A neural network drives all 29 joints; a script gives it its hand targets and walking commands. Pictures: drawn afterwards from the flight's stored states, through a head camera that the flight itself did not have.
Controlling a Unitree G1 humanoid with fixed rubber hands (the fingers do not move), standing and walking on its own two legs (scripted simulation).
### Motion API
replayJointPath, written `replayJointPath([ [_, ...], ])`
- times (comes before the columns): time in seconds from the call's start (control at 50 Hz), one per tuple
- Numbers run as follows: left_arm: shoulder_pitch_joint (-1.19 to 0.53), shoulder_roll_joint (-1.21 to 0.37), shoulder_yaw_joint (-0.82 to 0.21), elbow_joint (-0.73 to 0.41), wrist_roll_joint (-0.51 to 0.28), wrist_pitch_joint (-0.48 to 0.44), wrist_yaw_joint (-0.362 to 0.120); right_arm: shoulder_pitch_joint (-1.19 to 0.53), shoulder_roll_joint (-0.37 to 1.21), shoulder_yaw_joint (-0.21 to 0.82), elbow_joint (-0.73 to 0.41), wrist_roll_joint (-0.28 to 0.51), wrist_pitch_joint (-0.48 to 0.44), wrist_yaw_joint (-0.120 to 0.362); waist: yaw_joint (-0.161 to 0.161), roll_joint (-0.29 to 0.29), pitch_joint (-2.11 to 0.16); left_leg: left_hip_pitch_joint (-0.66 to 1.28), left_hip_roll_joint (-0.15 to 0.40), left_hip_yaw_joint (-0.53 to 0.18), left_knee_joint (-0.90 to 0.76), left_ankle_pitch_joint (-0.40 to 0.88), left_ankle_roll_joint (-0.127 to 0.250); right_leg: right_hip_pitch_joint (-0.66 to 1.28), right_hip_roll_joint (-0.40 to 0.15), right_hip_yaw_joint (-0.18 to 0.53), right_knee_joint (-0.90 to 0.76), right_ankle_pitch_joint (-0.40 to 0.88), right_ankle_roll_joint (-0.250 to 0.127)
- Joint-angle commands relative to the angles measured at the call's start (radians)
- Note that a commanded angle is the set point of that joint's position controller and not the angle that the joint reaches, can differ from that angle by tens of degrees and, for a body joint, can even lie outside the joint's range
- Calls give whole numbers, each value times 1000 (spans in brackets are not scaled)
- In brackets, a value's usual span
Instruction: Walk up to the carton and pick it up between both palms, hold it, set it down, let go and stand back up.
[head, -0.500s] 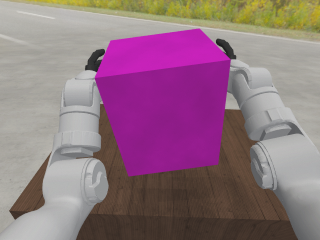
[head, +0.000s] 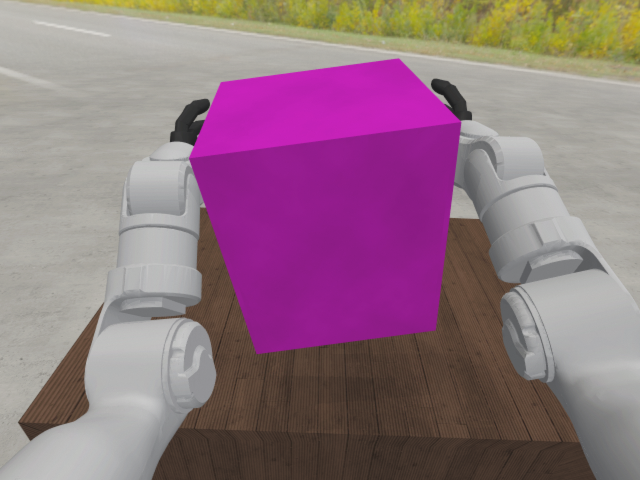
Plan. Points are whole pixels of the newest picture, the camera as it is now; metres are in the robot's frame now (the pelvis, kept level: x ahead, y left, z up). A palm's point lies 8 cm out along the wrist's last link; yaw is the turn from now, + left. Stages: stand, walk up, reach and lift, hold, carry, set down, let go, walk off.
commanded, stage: hold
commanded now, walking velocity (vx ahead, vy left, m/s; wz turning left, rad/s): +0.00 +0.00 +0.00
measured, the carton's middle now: (327, 205) +0.35 -0.01 +0.26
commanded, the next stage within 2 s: set down in 0.78 s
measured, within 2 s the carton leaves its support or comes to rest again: neither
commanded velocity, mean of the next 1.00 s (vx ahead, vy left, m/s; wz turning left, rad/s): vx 0.00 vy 0.00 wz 0.00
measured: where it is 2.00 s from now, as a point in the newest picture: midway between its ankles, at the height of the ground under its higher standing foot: outside the picture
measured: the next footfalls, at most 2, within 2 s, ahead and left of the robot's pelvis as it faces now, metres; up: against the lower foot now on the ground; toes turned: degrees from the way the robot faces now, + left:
none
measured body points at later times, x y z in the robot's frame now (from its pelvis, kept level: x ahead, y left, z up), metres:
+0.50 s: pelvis +0.00 +0.00 +0.00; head -0.10 +0.02 +0.44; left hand +0.39 +0.15 +0.31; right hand +0.38 -0.16 +0.34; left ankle +0.01 +0.12 -0.75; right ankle +0.00 -0.11 -0.75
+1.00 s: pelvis +0.00 +0.00 +0.00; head -0.09 +0.03 +0.44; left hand +0.40 +0.15 +0.33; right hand +0.39 -0.15 +0.36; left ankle +0.01 +0.12 -0.75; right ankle +0.00 -0.11 -0.75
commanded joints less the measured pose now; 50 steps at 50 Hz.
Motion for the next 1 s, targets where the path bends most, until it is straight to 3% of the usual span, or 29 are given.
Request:
replayJointPath([
  [0.0, -751, -548, -290, -142, -178, -73, -140, -637, 680, 113, -247, 156, 17, 118, -12, 51, -237, 55, -27, 17, -28, 217, -39, 92, 10, 15, 3, 200, 41],
  [0.2, -755, -540, -270, -122, -165, -73, -136, -633, 685, 108, -219, 145, 20, 126, 5, 44, -212, 33, -24, 19, -45, 170, -31, 77, 8, 18, -7, 145, 40],
  [0.42, -731, -535, -263, -101, -163, -72, -143, -634, 685, 112, -232, 148, 17, 118, -5, 32, -222, 47, -30, 22, -33, 199, -27, 95, 3, 24, -1, 209, 47],
  [0.58, -779, -542, -272, -107, -169, -82, -136, -651, 687, 100, -201, 139, 13, 128, -3, 40, -233, 39, -24, 18, -40, 167, -30, 77, 7, 17, -3, 142, 38],
  [0.66, -765, -534, -264, -96, -169, -84, -135, -647, 687, 102, -206, 138, 13, 124, -2, 29, -236, 37, -26, 19, -39, 171, -25, 82, 3, 21, -5, 160, 41],
  [0.76, -769, -547, -273, -103, -174, -82, -134, -658, 677, 96, -220, 140, 9, 127, -3, 55, -237, 40, -23, 16, -34, 192, -36, 78, 7, 15, 1, 165, 35],
  [0.78, -817, -557, -304, -151, -210, -87, -131, -716, 694, 126, -285, 150, 1, 125, -20, 40, -241, 55, -29, 22, -26, 199, -32, 71, 13, 11, 0, 165, 35],
  [0.8, -815, -559, -298, -132, -215, -82, -127, -729, 698, 130, -280, 154, 5, 123, -14, 35, -229, 62, -29, 21, -24, 200, -28, 58, 13, 12, -6, 157, 37],
  [0.9, -835, -517, -244, -72, -185, -127, -129, -723, 678, 61, -197, 98, -39, 132, -16, 32, -207, 67, -26, 29, -44, 135, -20, 32, 1, 4, -22, 90, 37],
  [0.98, -782, -457, -169, 0, -111, -191, -153, -679, 641, 0, -116, 8, -122, 138, -12, 15, -169, 100, -24, 47, -64, 131, -13, 63, -7, -11, -35, 92, 42],
])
